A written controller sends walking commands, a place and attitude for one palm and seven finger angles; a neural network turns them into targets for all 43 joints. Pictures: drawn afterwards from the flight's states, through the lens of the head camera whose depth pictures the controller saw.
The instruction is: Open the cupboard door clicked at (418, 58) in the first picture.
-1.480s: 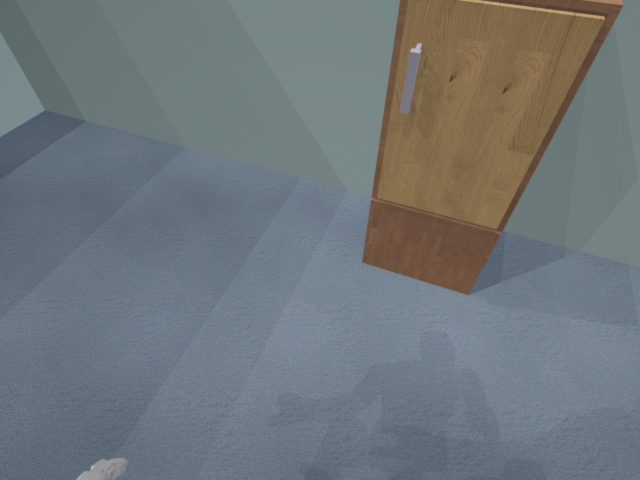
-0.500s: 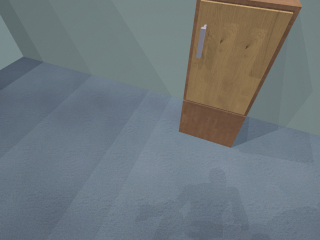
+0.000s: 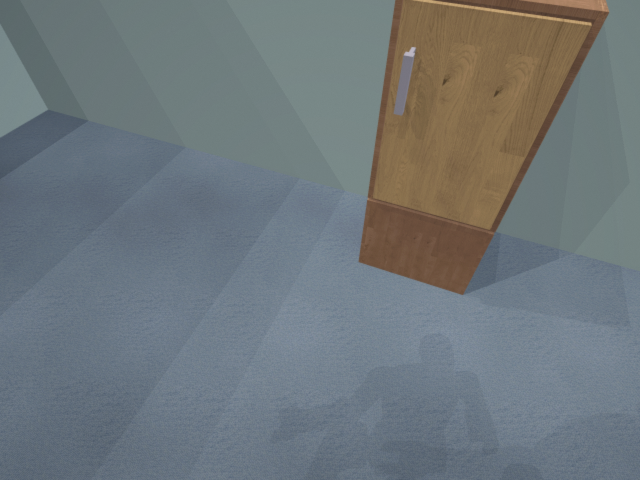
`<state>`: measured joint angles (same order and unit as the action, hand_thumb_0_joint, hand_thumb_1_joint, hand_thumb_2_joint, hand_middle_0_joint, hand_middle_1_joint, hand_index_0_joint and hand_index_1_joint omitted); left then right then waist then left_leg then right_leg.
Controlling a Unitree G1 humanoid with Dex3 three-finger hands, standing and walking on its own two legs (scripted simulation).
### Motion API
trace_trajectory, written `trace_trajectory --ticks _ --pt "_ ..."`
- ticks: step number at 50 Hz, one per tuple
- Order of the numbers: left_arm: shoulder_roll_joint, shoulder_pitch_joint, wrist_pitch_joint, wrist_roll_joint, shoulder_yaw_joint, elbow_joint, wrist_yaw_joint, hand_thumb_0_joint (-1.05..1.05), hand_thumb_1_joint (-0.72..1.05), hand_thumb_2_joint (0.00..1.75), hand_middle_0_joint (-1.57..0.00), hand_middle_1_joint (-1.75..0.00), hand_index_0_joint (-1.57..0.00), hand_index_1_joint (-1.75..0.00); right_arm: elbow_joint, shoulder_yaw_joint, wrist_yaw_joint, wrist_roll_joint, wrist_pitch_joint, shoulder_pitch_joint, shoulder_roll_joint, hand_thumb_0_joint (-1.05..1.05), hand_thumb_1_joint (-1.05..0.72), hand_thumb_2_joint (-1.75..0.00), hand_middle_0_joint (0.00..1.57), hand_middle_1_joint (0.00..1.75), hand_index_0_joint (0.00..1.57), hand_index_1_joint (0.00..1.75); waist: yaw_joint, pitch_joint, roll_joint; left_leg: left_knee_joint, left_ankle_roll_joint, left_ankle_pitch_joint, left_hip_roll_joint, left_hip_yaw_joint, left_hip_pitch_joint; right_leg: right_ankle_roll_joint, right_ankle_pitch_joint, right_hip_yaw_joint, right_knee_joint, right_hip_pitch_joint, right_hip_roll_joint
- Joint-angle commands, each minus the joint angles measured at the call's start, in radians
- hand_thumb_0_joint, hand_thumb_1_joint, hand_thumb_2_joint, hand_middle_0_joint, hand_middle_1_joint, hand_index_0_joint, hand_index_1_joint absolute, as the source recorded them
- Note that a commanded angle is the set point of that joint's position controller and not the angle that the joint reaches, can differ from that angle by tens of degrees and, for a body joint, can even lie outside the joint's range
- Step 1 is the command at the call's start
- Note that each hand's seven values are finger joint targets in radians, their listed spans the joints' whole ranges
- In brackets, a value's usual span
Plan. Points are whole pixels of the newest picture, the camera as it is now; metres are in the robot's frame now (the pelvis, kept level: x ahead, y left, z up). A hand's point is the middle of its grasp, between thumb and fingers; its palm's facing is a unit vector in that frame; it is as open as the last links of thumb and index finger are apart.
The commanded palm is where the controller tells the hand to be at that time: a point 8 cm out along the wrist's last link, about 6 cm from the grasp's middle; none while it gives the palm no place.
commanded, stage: turn to face it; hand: left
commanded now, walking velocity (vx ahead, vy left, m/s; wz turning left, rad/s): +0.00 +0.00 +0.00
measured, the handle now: (405, 81) +0.99 -0.16 +0.03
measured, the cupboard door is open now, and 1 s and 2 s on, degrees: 0 0 0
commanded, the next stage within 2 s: take the last steps up to it in 0.74 s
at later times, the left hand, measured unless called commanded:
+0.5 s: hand out of the picture +0.06 +0.19 -0.18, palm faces -0.12 -0.96 -0.23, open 7.4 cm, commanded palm none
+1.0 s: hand out of the picture +0.07 +0.19 -0.17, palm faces -0.28 -0.93 -0.22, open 7.4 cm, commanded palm none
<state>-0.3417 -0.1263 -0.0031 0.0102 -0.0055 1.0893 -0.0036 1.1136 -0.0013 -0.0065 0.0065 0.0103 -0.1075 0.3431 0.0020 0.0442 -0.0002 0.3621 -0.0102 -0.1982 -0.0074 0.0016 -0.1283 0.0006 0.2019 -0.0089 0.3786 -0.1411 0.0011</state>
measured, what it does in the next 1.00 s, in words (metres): lifts its right foot, turning right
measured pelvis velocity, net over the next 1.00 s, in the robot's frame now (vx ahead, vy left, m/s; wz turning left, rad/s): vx -0.04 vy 0.02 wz -0.30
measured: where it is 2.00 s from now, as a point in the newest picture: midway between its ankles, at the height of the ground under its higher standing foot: outside the picture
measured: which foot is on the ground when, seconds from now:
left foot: down 0.00-1.00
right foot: down 0.00-0.66, up 0.68-1.00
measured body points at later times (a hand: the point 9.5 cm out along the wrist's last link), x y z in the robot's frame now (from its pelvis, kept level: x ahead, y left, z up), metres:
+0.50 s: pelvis -0.02 +0.00 -0.02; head +0.02 -0.01 +0.43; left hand +0.07 +0.24 -0.16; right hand +0.01 -0.26 -0.17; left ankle -0.01 +0.12 -0.73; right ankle +0.00 -0.12 -0.75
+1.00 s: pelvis -0.04 +0.02 -0.01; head -0.03 +0.01 +0.44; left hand +0.09 +0.24 -0.16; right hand -0.10 -0.21 -0.17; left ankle -0.02 +0.13 -0.75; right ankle -0.11 -0.08 -0.74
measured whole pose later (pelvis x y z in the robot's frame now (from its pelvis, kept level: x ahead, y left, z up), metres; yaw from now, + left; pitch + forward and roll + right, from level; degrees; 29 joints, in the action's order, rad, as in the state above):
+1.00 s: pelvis -0.04 +0.02 -0.01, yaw -17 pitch +0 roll -1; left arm -0.21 -0.22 0.06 0.03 0.06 0.97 -0.02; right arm 1.02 -0.04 0.01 0.03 0.00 -0.29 0.18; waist 0.03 0.03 0.02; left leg 0.55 0.00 -0.30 -0.09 -0.16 -0.24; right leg -0.01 0.42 0.06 0.61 -0.22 0.01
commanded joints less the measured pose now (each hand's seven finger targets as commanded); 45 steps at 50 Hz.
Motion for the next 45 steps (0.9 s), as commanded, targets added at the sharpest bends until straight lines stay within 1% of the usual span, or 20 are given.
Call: trace_trajectory --ticks 1,5,9,18,20,22,23,24,26,30,31,32,33,34,35,36,37,39,42,45 --pt "-0.207 0.034 -0.028 0.002 0.041 -0.065 0.016 0.00 0.90 0.90 -0.20 -0.30 -0.20 -0.30 -0.063 -0.034 0.018 0.000 0.024 0.043 0.201 0.00 -0.90 -0.90 0.20 0.30 0.20 0.30 -0.003 -0.085 -0.009 -0.053 0.035 0.143 -0.111 0.096 0.018 0.030 -0.139 -0.100 -0.062 0.009 0.121" --pt "-0.208 0.040 -0.024 0.002 0.044 -0.072 0.015 0.00 0.90 0.90 -0.20 -0.30 -0.20 -0.30 -0.064 -0.039 0.022 0.003 0.024 0.043 0.205 0.00 -0.90 -0.90 0.20 0.30 0.20 0.30 0.000 -0.078 -0.005 -0.041 0.032 0.150 -0.116 0.077 0.041 0.034 -0.175 -0.113 -0.052 -0.016 0.115" --pt "-0.097 -0.023 0.015 0.002 0.033 -0.086 0.020 0.00 0.90 0.90 -0.20 -0.30 -0.20 -0.30 -0.075 -0.026 0.030 0.004 0.001 -0.032 0.084 0.00 -0.90 -0.90 0.20 0.30 0.20 0.30 0.005 -0.076 -0.002 0.020 0.013 0.155 -0.127 0.025 0.022 0.021 -0.238 -0.128 0.029 -0.062 0.100" --pt "-0.069 -0.092 0.038 0.013 0.062 -0.185 0.007 0.00 0.90 0.90 -0.20 -0.30 -0.20 -0.30 -0.181 -0.069 0.037 0.007 -0.019 -0.030 0.087 0.00 -0.90 -0.90 0.20 0.30 0.20 0.30 -0.012 -0.050 0.040 0.086 0.051 -0.026 -0.183 0.025 -0.098 0.022 -0.127 -0.147 0.189 -0.183 0.038" --pt "-0.083 -0.111 0.034 0.017 0.069 -0.196 0.009 0.00 0.90 0.90 -0.20 -0.30 -0.20 -0.30 -0.200 -0.073 0.035 0.005 -0.022 -0.028 0.058 0.00 -0.90 -0.90 0.20 0.30 0.20 0.30 -0.015 -0.075 -0.043 0.198 0.026 -0.099 -0.124 -0.034 -0.127 0.050 -0.125 -0.248 0.122 -0.188 0.089" --pt "-0.129 -0.136 0.028 0.020 0.085 -0.203 0.019 0.00 0.90 0.90 -0.20 -0.30 -0.20 -0.30 -0.208 -0.069 0.034 0.000 -0.026 -0.050 -0.001 0.00 -0.90 -0.90 0.20 0.30 0.20 0.30 -0.023 -0.084 -0.231 0.406 -0.014 -0.243 -0.015 -0.074 -0.244 0.139 -0.125 -0.479 -0.033 -0.127 0.229" --pt "-0.129 -0.158 0.029 0.018 0.093 -0.206 0.026 0.00 0.90 0.90 -0.20 -0.30 -0.20 -0.30 -0.214 -0.066 0.035 0.000 -0.026 -0.032 -0.002 0.00 -0.90 -0.90 0.20 0.30 0.20 0.30 -0.049 -0.073 -0.235 0.517 -0.014 -0.324 -0.015 -0.026 -0.303 0.194 -0.148 -0.532 -0.076 -0.101 0.264" --pt "-0.113 -0.142 0.029 0.019 0.096 -0.208 0.031 0.00 0.90 0.90 -0.20 -0.30 -0.20 -0.30 -0.212 -0.068 0.036 -0.001 -0.019 -0.040 -0.003 0.00 -0.90 -0.90 0.20 0.30 0.20 0.30 -0.038 -0.082 -0.200 0.565 -0.010 -0.320 -0.025 0.012 -0.321 0.219 -0.229 -0.512 -0.047 -0.068 0.258" --pt "-0.090 -0.096 0.027 0.021 0.100 -0.226 0.037 0.00 0.90 0.90 -0.20 -0.30 -0.20 -0.30 -0.199 -0.065 0.038 -0.007 -0.011 -0.088 -0.026 0.00 -0.90 -0.90 0.20 0.30 0.20 0.30 -0.007 -0.125 -0.152 0.494 -0.011 -0.306 -0.037 0.018 -0.284 0.205 -0.360 -0.428 0.018 -0.040 0.229" --pt "-0.065 -0.076 0.036 0.011 0.101 -0.230 0.032 0.00 0.90 0.90 -0.20 -0.30 -0.20 -0.30 -0.163 -0.063 0.047 -0.007 -0.004 -0.193 -0.059 0.00 -0.90 -0.90 0.20 0.30 0.20 0.30 0.034 -0.140 -0.129 0.149 -0.010 -0.094 0.000 -0.035 -0.039 0.121 -0.221 -0.364 0.061 -0.174 0.149" --pt "-0.035 -0.070 0.039 0.008 0.095 -0.238 0.029 0.00 0.90 0.90 -0.20 -0.30 -0.20 -0.30 -0.163 -0.066 0.050 -0.006 0.002 -0.213 -0.037 0.00 -0.90 -0.90 0.20 0.30 0.20 0.30 0.042 -0.129 -0.063 0.069 0.006 -0.085 -0.050 0.009 0.052 0.082 -0.105 -0.315 0.103 -0.275 0.094" --pt "0.011 -0.060 0.044 0.005 0.087 -0.256 0.021 0.00 0.90 0.90 -0.20 -0.30 -0.20 -0.30 -0.172 -0.077 0.050 0.004 0.008 -0.217 0.022 0.00 -0.90 -0.90 0.20 0.30 0.20 0.30 0.046 -0.092 0.119 -0.041 0.070 -0.094 -0.209 0.201 0.081 0.027 0.053 -0.202 0.249 -0.409 -0.020" --pt "0.042 -0.059 0.044 0.005 0.085 -0.267 0.016 0.00 0.90 0.90 -0.20 -0.30 -0.20 -0.30 -0.196 -0.087 0.046 0.012 0.005 -0.186 0.072 0.00 -0.90 -0.90 0.20 0.30 0.20 0.30 0.036 -0.046 0.278 -0.149 0.162 -0.108 -0.391 0.355 -0.034 -0.017 0.283 -0.057 0.463 -0.430 -0.076" --pt "0.010 -0.045 0.055 0.015 0.096 -0.249 0.019 0.00 0.90 0.90 -0.20 -0.30 -0.20 -0.30 -0.201 -0.084 0.049 0.014 0.006 -0.145 0.048 0.00 -0.90 -0.90 0.20 0.30 0.20 0.30 0.031 -0.009 0.238 -0.169 0.186 -0.114 -0.403 0.358 -0.145 -0.029 0.293 -0.091 0.628 -0.395 -0.034" --pt "0.007 -0.063 0.056 0.021 0.106 -0.231 0.011 0.00 0.90 0.90 -0.20 -0.30 -0.20 -0.30 -0.208 -0.073 0.052 0.018 0.006 -0.114 0.022 0.00 -0.90 -0.90 0.20 0.30 0.20 0.30 0.001 0.010 0.139 -0.150 0.186 -0.092 -0.350 0.289 -0.190 -0.030 0.250 -0.089 0.725 -0.374 -0.024" --pt "0.018 -0.090 0.055 0.022 0.105 -0.216 0.005 0.00 0.90 0.90 -0.20 -0.30 -0.20 -0.30 -0.214 -0.070 0.052 0.019 0.010 -0.086 0.009 0.00 -0.90 -0.90 0.20 0.30 0.20 0.30 -0.022 0.006 0.104 -0.125 0.179 -0.045 -0.317 0.218 -0.185 -0.030 0.230 -0.069 0.760 -0.385 -0.014" --pt "0.043 -0.112 0.056 0.019 0.102 -0.205 0.002 0.00 0.90 0.90 -0.20 -0.30 -0.20 -0.30 -0.213 -0.070 0.051 0.021 0.011 -0.072 0.004 0.00 -0.90 -0.90 0.20 0.30 0.20 0.30 -0.029 0.007 0.118 -0.106 0.170 0.017 -0.286 0.142 -0.156 -0.036 0.214 -0.049 0.751 -0.387 -0.004" --pt "0.069 -0.108 0.057 0.014 0.092 -0.199 -0.001 0.00 0.90 0.90 -0.20 -0.30 -0.20 -0.30 -0.196 -0.071 0.052 0.022 0.010 -0.113 -0.006 0.00 -0.90 -0.90 0.20 0.30 0.20 0.30 -0.010 -0.011 0.146 -0.067 0.171 0.130 -0.261 0.081 -0.087 -0.043 0.219 -0.007 0.661 -0.366 0.008" --pt "0.093 -0.056 0.052 0.013 0.077 -0.207 -0.001 0.00 0.90 0.90 -0.20 -0.30 -0.20 -0.30 -0.156 -0.077 0.052 0.024 0.007 -0.199 0.000 0.00 -0.90 -0.90 0.20 0.30 0.20 0.30 0.032 -0.029 0.147 -0.027 0.182 0.284 -0.281 0.073 -0.004 -0.041 0.256 0.039 0.483 -0.311 0.014" --pt "0.095 -0.063 0.046 0.014 0.072 -0.200 -0.009 0.00 0.90 0.90 -0.20 -0.30 -0.20 -0.30 -0.132 -0.085 0.046 0.029 0.002 -0.230 0.034 0.00 -0.90 -0.90 0.20 0.30 0.20 0.30 0.045 -0.046 0.176 -0.059 0.175 0.053 -0.323 0.104 0.005 -0.022 0.289 0.074 0.374 -0.243 0.009"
